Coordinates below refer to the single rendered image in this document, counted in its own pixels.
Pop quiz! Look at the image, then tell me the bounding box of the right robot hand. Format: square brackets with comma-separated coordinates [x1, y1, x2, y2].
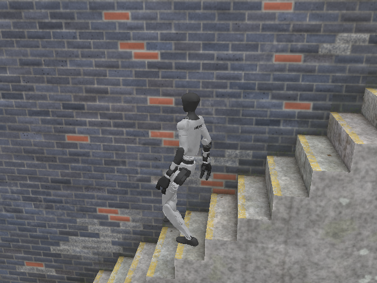
[200, 163, 211, 180]

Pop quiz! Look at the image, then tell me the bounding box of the left robot upper arm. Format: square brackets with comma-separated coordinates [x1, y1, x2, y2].
[177, 120, 189, 156]

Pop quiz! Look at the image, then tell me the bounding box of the robot right shin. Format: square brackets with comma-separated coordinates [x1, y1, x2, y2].
[171, 192, 177, 211]

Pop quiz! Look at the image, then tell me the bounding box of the left robot hand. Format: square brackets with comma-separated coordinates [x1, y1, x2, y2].
[156, 176, 171, 194]

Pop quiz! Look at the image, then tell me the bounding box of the left robot thigh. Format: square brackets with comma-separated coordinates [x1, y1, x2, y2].
[162, 169, 187, 211]

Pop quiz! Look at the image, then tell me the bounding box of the robot right forearm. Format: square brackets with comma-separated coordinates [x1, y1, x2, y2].
[202, 142, 211, 164]

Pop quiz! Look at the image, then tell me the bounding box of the right robot upper arm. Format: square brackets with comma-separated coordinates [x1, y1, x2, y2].
[198, 116, 211, 146]

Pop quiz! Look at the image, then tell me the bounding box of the robot left forearm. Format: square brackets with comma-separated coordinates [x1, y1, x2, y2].
[165, 147, 184, 179]

